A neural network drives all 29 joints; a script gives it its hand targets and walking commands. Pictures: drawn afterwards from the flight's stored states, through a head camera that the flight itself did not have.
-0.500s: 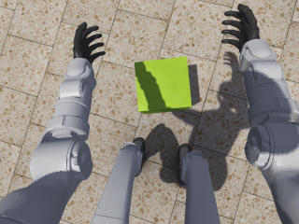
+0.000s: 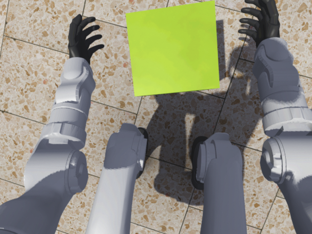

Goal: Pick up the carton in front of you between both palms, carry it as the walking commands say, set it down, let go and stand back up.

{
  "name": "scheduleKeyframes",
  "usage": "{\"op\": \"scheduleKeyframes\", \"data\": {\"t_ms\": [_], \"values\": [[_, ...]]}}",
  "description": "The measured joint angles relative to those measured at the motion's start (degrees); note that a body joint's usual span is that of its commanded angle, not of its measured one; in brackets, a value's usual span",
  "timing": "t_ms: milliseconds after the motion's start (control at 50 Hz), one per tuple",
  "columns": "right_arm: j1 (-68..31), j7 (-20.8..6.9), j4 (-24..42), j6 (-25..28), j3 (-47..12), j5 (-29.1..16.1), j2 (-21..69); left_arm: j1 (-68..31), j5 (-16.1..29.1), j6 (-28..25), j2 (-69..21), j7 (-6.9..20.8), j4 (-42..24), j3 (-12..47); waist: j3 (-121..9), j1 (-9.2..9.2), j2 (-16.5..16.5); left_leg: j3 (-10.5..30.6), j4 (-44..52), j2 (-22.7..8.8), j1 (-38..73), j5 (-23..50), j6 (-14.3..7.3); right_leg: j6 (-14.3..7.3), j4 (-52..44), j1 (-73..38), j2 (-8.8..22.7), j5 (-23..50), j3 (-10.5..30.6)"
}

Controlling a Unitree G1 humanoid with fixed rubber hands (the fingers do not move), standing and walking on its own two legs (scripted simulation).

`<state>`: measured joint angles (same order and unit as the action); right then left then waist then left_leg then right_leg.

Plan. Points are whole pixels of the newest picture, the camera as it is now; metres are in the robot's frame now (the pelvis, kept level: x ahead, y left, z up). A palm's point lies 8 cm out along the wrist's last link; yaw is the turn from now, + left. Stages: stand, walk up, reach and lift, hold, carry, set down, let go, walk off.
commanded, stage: reach and lift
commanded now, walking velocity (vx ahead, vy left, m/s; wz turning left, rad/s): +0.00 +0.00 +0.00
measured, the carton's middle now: (172, 59) +0.50 +0.01 -0.33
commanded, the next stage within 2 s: none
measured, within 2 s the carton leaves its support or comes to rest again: leaves its support in 1.12 s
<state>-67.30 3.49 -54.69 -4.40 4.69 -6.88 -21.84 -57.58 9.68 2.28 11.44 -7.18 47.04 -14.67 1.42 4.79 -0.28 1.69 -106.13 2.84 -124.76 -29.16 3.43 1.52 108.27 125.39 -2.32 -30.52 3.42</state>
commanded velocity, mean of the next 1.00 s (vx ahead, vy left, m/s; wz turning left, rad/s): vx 0.00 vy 0.00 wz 0.00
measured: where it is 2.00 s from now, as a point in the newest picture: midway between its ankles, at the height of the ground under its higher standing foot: (167, 167)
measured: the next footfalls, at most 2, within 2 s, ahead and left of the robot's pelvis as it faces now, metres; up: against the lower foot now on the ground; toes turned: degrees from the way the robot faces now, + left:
none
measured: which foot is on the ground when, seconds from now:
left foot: down 0.00-1.00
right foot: down 0.00-1.00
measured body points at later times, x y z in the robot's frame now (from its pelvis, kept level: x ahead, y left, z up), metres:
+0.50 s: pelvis -0.01 +0.00 -0.09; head +0.35 -0.02 +0.17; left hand +0.50 +0.20 -0.26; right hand +0.54 -0.17 -0.28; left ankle +0.11 +0.13 -0.42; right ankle +0.10 -0.12 -0.42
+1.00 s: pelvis -0.01 +0.00 -0.07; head +0.36 -0.02 +0.17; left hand +0.51 +0.17 -0.26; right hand +0.55 -0.13 -0.27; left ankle +0.11 +0.13 -0.42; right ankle +0.10 -0.12 -0.42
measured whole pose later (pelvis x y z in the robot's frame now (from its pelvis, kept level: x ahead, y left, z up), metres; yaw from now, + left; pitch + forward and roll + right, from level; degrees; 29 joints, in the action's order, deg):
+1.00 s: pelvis -0.01 +0.00 -0.07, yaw +1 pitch +40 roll +3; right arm -87.7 7.0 -72.9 -1.1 -2.9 -10.3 -19.8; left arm -78.7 12.7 -1.0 10.7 -11.8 64.4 -11.6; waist 16.9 4.3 -1.3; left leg 1.2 -120.5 3.0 -131.0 -29.8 4.2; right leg 1.2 123.3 131.9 -2.4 -31.6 3.4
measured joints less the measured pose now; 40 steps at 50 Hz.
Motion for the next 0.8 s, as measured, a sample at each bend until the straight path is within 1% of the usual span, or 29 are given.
{"op": "scheduleKeyframes", "data": {"t_ms": [40, 80, 120, 220, 240, 300, 340, 400, 460, 500, 520, 580, 700, 740, 800], "values": [[-2.67, -0.2, -2.04, -0.25, -0.8, -1.22, -1.26, -2.65, 0.72, 0.57, 0.21, -0.63, 0.7, 1.28, 1.91, 0.43, -0.15, -0.05, -2.62, 0.1, -1.59, 0.24, -0.01, 0.19, 2.56, 1.53, -0.11, 0.23, 0.03], [-5.47, -0.05, -3.92, 0.05, -0.85, -1.21, -1.78, -5.52, 1.87, 0.72, 0.37, -1.11, 1.69, 1.93, 4.31, 0.47, -0.17, -0.19, -4.91, 0.17, -2.55, 0.48, 0.04, 0.33, 4.9, 2.51, -0.2, 0.44, 0.15], [-8.21, 0.16, -6.89, 0.25, -0.87, -1.23, -1.99, -8.44, 1.94, 0.75, 0.61, -1.43, 4.3, 2.26, 6.55, 0.28, -0.26, -0.26, -6.94, 0.28, -3.29, 0.64, 0.14, 0.4, 6.99, 3.22, -0.18, 0.52, 0.17], [-13.13, 0.29, -13.18, 1.43, -3.26, -2.53, -3.11, -13.97, 1.8, -0.29, 1.03, -1.59, 10.73, 2.83, 11.29, -0.08, -0.35, -0.4, -10.47, 0.32, -5.13, 0.78, 0.25, 0.48, 10.6, 5.05, -0.12, 0.59, 0.16], [-13.9, 0.27, -14.11, 1.71, -4.1, -3.47, -3.52, -14.93, 1.62, -0.54, 1.03, -1.54, 11.89, 2.72, 12.27, -0.02, -0.46, -0.42, -11.06, 0.32, -5.43, 0.77, 0.24, 0.48, 11.2, 5.35, -0.11, 0.55, 0.14], [-14.69, 0.26, -13.18, 2.66, -4.44, -4.94, -3.72, -16.36, 1.45, -1.94, 1.23, -1.61, 13.33, 2.81, 14.53, 0.24, -0.8, -0.44, -12.77, 0.02, -6.64, 0.56, 0.11, 0.57, 12.73, 6.58, -0.35, 0.51, 0.06], [-15.06, 0.33, -12.89, 3.58, -4.95, -5.13, -3.6, -17.33, 2.1, -2.19, 2.51, -1.36, 14.71, 4.4, 16.87, 0.17, -1.54, -0.63, -13.99, -0.11, -6.07, 0.15, -0.02, 0.57, 13.93, 6.0, -0.2, 0.14, 0.09], [-13.64, 0.83, -11.96, 4.13, -6.37, -5.66, -4.05, -16.71, 4.8, -3.09, 3.07, -1.74, 13.25, 5.48, 17.84, 0.15, -2.52, -1.1, -15.57, 0.15, -5.63, -0.64, -0.12, 0.55, 15.92, 5.45, 0.36, -1.16, 0.39], [-13.47, 0.97, -12.16, 4.14, -7.17, -5.76, -4.14, -17.02, 6.64, -3.4, 2.98, -1.74, 15.05, 6.41, 17.43, 0.17, -3.05, -1.31, -16.79, 0.35, -5.79, -1.09, -0.14, 0.54, 17.38, 5.53, 0.63, -1.94, 0.55], [-13.7, 0.74, -11.43, 3.73, -7.13, -5.61, -3.62, -17.08, 6.63, -2.98, 2.69, -1.52, 14.92, 6.52, 17.22, -0.06, -3.1, -1.27, -17.42, 0.38, -5.95, -1.19, -0.14, 0.54, 18.01, 5.63, 0.68, -2.12, 0.48], [-14.2, 0.66, -11.88, 3.8, -7.15, -5.1, -3.34, -17.45, 7.0, -3.04, 2.54, -1.47, 15.48, 6.78, 17.24, -0.27, -3.02, -1.29, -17.62, 0.4, -5.93, -1.2, -0.09, 0.5, 18.26, 5.61, 0.73, -2.15, 0.49], [-15.72, 0.69, -13.13, 3.43, -7.01, -4.52, -2.78, -18.92, 6.25, -2.97, 2.51, -1.64, 17.08, 6.53, 17.63, -0.72, -2.39, -1.22, -17.66, 0.28, -5.69, -1.16, 0.1, 0.35, 18.34, 5.52, 0.64, -2.0, 0.39], [-17.12, 0.79, -14.27, 3.45, -7.27, -5.5, -2.36, -20.54, 4.46, -3.27, 1.82, -2.02, 18.65, 5.77, 17.5, -0.26, -1.31, -1.0, -16.87, -0.26, -5.71, -1.09, 0.24, 0.01, 17.45, 5.92, 0.23, -1.46, 0.11], [-17.02, 0.9, -14.45, 3.64, -7.4, -5.67, -1.88, -19.99, 4.36, -3.41, 1.86, -2.26, 17.81, 6.04, 17.1, -0.13, -1.26, -0.87, -16.56, -0.35, -5.84, -1.1, 0.29, -0.1, 17.05, 6.07, 0.19, -1.35, -0.04], [-16.42, 1.37, -14.12, 3.61, -8.6, -5.94, -1.08, -19.02, 5.41, -3.52, 1.57, -2.29, 16.35, 7.05, 16.38, -0.07, -1.11, -0.84, -15.96, -0.27, -5.98, -1.03, 0.37, -0.26, 16.58, 6.24, 0.29, -1.38, -0.08]]}}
